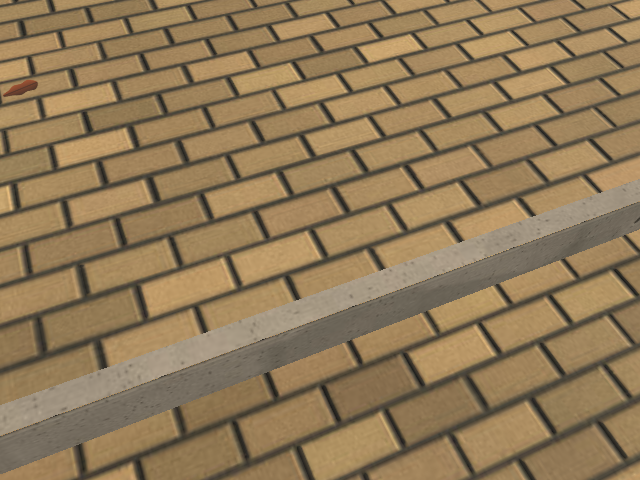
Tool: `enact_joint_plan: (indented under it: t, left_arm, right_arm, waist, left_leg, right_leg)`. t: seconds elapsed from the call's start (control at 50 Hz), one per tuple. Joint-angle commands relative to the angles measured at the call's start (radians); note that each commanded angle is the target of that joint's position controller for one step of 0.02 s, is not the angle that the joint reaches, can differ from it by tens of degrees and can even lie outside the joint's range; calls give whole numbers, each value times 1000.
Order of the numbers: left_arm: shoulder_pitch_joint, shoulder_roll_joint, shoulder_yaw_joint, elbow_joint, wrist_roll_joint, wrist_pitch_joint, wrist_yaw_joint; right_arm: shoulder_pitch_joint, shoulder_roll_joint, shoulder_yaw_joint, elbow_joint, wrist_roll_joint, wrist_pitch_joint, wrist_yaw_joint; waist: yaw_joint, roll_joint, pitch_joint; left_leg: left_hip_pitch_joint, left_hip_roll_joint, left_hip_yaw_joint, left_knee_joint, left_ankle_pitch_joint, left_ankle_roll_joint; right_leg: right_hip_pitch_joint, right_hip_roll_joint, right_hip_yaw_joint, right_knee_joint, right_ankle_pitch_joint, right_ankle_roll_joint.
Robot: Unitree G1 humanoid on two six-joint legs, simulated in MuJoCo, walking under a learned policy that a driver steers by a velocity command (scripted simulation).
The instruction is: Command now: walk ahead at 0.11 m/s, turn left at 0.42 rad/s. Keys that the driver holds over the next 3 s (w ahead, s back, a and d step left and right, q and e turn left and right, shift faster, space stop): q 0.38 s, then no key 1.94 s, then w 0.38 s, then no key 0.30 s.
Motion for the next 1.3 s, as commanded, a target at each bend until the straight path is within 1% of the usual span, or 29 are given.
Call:
enact_joint_plan:
  t: [0.02, 0.06, 0.1, 0.12, 0.14, 0.16, 0.18, 0.2, 0.22, 0.26, 0.38, 0.48, 0.52, 0.56, 0.58, 0.6, 0.62, 0.64, 0.68, 0.72, 0.76, 0.84, 0.9, 0.92, 0.96, 0.98, 1.0, 1.02, 1.3]
  left_arm:
    - [43, 87, 16, -44, -8, -4, 17]
    - [59, 96, 19, -48, -15, -10, 25]
    - [136, 99, 23, -33, -12, -23, 32]
    - [185, 146, 36, -28, 5, -36, 39]
    - [206, 226, 48, -48, 14, -42, 44]
    - [182, 248, 55, -52, -14, -23, 36]
    - [158, 185, 41, -74, -16, -14, 33]
    - [101, 136, 27, -88, -13, -11, 34]
    - [44, 119, 21, -108, -3, -2, 36]
    - [43, 132, 23, -115, 4, -3, 41]
    - [109, 171, 37, -101, 8, -5, 29]
    - [113, 208, 48, -88, 16, -1, 2]
    - [113, 222, 52, -78, 13, 6, -9]
    - [102, 226, 53, -66, 1, 18, -15]
    - [143, 201, 50, -52, 1, 24, -20]
    - [192, 94, 24, -78, 13, 27, -32]
    - [102, 105, 22, -95, 1, 47, -10]
    - [90, 146, 31, -86, -8, 59, -8]
    - [144, 142, 36, -38, -11, 58, -15]
    - [182, 143, 39, -2, 8, 54, -15]
    - [175, 120, 34, 10, 3, 53, -12]
    - [141, 100, 21, 24, -6, 52, 4]
    - [179, 90, 13, 59, -12, 44, 15]
    - [207, 81, 7, 78, -9, 36, 18]
    - [219, 138, 9, 92, 12, 14, 21]
    - [160, 147, 11, 103, -9, 11, 12]
    - [148, 99, 0, 102, -9, 4, 3]
    - [155, 90, -5, 112, -7, -2, 0]
    - [181, 68, -22, 193, -7, -3, 12]
  right_arm:
    - [12, -169, -43, -55, -6, 8, -8]
    - [-10, -177, -52, -65, -7, 20, -13]
    - [-73, -185, -61, -87, 9, 33, -17]
    - [-76, -154, -55, -106, 21, 34, -18]
    - [-29, -73, -38, -132, 22, 35, -22]
    - [47, -112, -56, -125, 10, 56, -29]
    - [38, -161, -67, -103, -10, 70, -26]
    - [-11, -159, -72, -100, -14, 80, -17]
    - [-33, -149, -73, -107, -10, 90, -8]
    - [-49, -142, -71, -114, -15, 107, 9]
    - [-143, -138, -59, -172, -6, 131, 32]
    - [-177, -122, -36, -197, 3, 126, 37]
    - [-162, -125, -32, -195, 6, 117, 30]
    - [-97, -120, -26, -171, 1, 98, 23]
    - [-97, -154, -28, -170, -9, 84, 17]
    - [-106, -223, -32, -192, -22, 73, 9]
    - [-134, -284, -48, -188, -12, 67, 1]
    - [-175, -218, -33, -187, -14, 61, -1]
    - [-259, -156, -9, -191, -11, 55, -8]
    - [-235, -137, 2, -177, 3, 44, -18]
    - [-201, -130, 10, -152, 7, 37, -22]
    - [-180, -143, 14, -110, 0, 39, -30]
    - [-194, -145, 14, -87, 3, 42, -30]
    - [-205, -144, 13, -80, 9, 43, -30]
    - [-166, -122, 16, -66, 12, 35, -23]
    - [-144, -99, 17, -49, 17, 38, -20]
    - [-161, -119, 15, -27, 11, 41, -24]
    - [-170, -125, 10, -16, 10, 43, -26]
    - [-107, -86, 28, 104, 8, 43, -27]
  waist:
    - [31, 139, -86]
    - [37, 144, -74]
    - [86, 127, -67]
    - [90, 54, -98]
    - [56, -165, -144]
    - [39, -279, -199]
    - [24, -128, -168]
    - [19, -49, -101]
    - [0, -42, -72]
    - [6, -95, -62]
    - [49, -100, -88]
    - [70, -125, -104]
    - [66, -134, -114]
    - [23, -103, -114]
    - [29, -14, -104]
    - [66, 258, -132]
    - [22, 303, -47]
    - [48, 193, -14]
    - [94, 178, -9]
    - [89, 166, -55]
    - [77, 138, -77]
    - [48, 159, -58]
    - [64, 141, -62]
    - [84, 117, -66]
    - [52, 42, -92]
    - [12, -61, -38]
    - [41, -40, -30]
    - [50, -37, -24]
    - [49, 30, 2]
  left_leg:
    - [50, 280, -223, 18, 695, 152]
    - [47, 278, -275, 55, 625, 136]
    - [-20, 228, -293, 132, 468, 78]
    - [-106, 167, -267, 238, 326, 31]
    - [-226, 38, -125, 474, -107, -14]
    - [-314, -62, -21, 657, -502, -33]
    - [-328, -5, -66, 781, -458, -36]
    - [-333, 24, -76, 811, -369, -49]
    - [-333, 45, -69, 806, -310, -66]
    - [-335, 46, -44, 822, -233, -97]
    - [-343, 76, -13, 673, -208, -125]
    - [-184, 71, 31, 434, -250, -86]
    - [-129, 62, 48, 332, -240, -67]
    - [18, 57, 57, 68, -60, -39]
    - [93, 111, -45, -79, -3, -25]
    - [195, 398, -377, -154, 99, 16]
    - [-52, 466, -400, -141, 214, 138]
    - [-71, 399, -323, -149, 198, 135]
    - [-47, 289, -201, -144, 223, 82]
    - [29, 268, -149, -105, 390, 84]
    - [68, 278, -144, -84, 434, 94]
    - [67, 283, -179, -71, 335, 109]
    - [51, 276, -205, -46, 298, 95]
    - [20, 264, -200, -35, 278, 67]
    - [-65, 203, -173, -17, 161, 3]
    - [-28, 141, -120, -73, 96, -7]
    - [27, 141, -115, -60, 91, -16]
    - [48, 144, -114, -48, 96, -17]
    - [-9, 151, -115, -69, 35, -37]
  right_leg:
    - [63, 20, 4, -37, -28, -6]
    - [112, 29, 19, -120, -60, -15]
    - [269, 32, 13, -339, 50, -28]
    - [403, -73, 98, -414, 183, -51]
    - [525, -334, 312, -430, 575, -107]
    - [502, -438, 449, -434, 737, -253]
    - [462, -401, 398, -463, 609, -272]
    - [390, -332, 290, -476, 462, -247]
    - [352, -275, 210, -496, 345, -210]
    - [339, -223, 114, -503, 353, -200]
    - [405, -266, 44, -507, 261, -233]
    - [353, -275, 22, -479, 217, -235]
    - [356, -282, 26, -444, 274, -230]
    - [296, -261, -12, -369, 292, -170]
    - [226, -220, -55, -297, 178, -99]
    - [61, -119, -148, -80, -219, -15]
    - [85, -24, -65, -20, -350, -8]
    - [114, -38, -9, 43, -284, -10]
    - [122, -21, -4, 65, -172, -17]
    - [137, -13, -4, 88, -150, -9]
    - [158, -13, 3, 49, -159, 4]
    - [221, -2, -3, -123, -194, 7]
    - [313, 9, -13, -315, -108, -7]
    - [391, -3, -7, -438, 34, -13]
    - [527, -116, 107, -460, 231, -30]
    - [409, -111, 104, -429, 223, -51]
    - [364, -100, 98, -453, 158, -46]
    - [343, -91, 91, -470, 116, -38]
    - [331, -74, 93, -496, -1, -56]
